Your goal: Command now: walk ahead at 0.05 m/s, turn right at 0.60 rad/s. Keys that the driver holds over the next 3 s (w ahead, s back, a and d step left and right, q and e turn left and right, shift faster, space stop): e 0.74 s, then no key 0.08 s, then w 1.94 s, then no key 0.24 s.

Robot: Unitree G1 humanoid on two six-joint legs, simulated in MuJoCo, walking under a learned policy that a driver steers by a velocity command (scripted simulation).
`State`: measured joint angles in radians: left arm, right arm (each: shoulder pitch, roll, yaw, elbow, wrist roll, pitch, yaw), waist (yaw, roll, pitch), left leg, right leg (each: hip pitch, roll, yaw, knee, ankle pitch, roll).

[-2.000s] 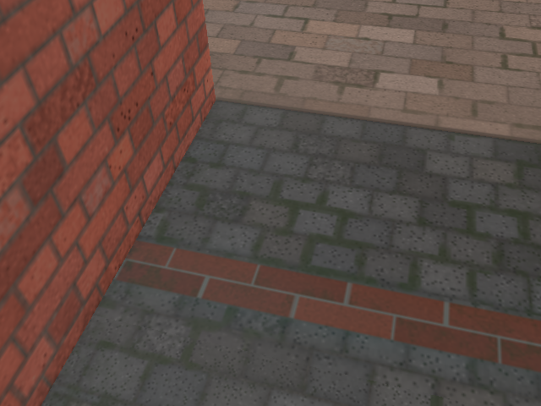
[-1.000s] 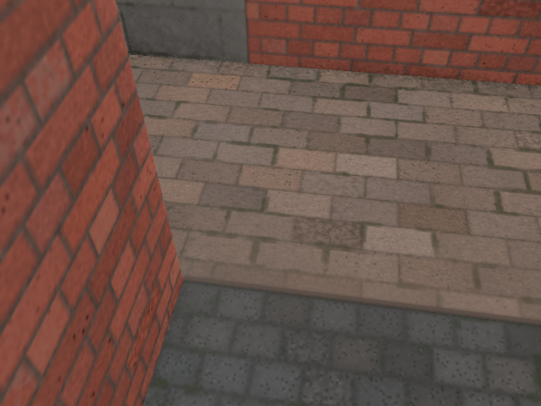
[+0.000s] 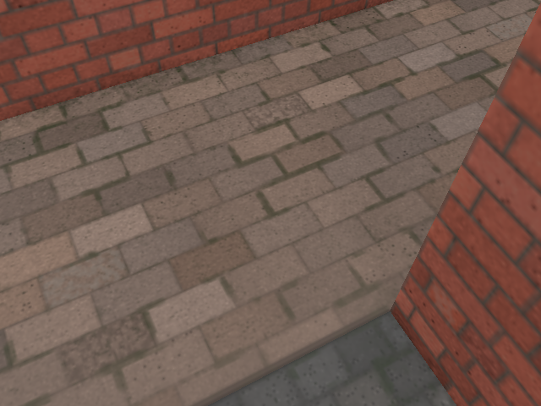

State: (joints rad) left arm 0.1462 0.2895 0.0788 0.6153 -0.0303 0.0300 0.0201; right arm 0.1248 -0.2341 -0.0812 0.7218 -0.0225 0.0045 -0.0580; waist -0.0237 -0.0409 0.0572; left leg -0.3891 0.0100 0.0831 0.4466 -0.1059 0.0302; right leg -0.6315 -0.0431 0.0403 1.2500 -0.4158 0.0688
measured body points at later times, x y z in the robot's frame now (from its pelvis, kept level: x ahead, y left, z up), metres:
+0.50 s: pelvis +0.00 -0.04 +0.00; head +0.03 -0.11 +0.45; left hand +0.24 +0.16 -0.06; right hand +0.11 -0.35 -0.11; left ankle +0.02 +0.14 -0.62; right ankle +0.02 -0.14 -0.73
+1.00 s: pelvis -0.01 +0.00 +0.00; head +0.00 +0.00 +0.45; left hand +0.24 +0.18 -0.10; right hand +0.02 -0.26 -0.10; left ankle +0.01 +0.12 -0.73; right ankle -0.11 -0.11 -0.72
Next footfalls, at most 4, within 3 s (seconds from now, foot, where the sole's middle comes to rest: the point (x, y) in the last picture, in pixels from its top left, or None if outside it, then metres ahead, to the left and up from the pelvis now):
0.18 right None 0.06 -0.15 -0.77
0.74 left None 0.05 0.10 -0.77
1.00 right None -0.08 -0.13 -0.77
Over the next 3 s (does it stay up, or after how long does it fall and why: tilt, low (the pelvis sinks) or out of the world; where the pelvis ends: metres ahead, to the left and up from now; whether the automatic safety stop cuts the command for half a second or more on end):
stays up -0.01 -0.03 0.02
